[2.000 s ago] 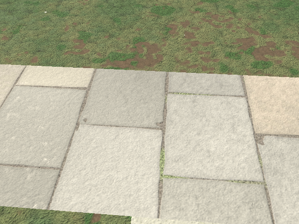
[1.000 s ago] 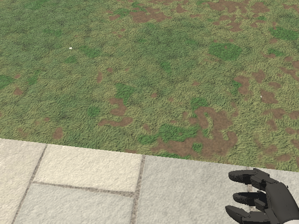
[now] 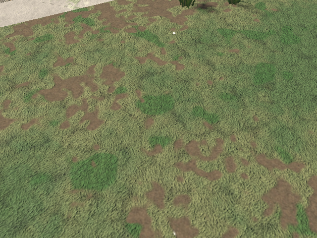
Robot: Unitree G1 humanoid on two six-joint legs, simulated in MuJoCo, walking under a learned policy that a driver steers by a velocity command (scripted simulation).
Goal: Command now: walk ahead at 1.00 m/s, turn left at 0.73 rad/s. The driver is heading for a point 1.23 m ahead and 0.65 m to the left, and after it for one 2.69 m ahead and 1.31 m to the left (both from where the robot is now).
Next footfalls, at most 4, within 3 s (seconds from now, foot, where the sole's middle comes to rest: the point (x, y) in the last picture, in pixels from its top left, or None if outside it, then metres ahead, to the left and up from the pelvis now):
0.40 right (181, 204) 0.62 -0.08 -0.74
0.84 left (97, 157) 0.86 0.31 -0.74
1.26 right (58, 99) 1.24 0.57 -0.74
1.66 left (4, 84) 1.37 0.91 -0.74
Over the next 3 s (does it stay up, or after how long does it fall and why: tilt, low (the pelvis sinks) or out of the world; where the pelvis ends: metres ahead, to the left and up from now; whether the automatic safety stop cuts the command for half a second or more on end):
stays up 1.37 0.77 0.04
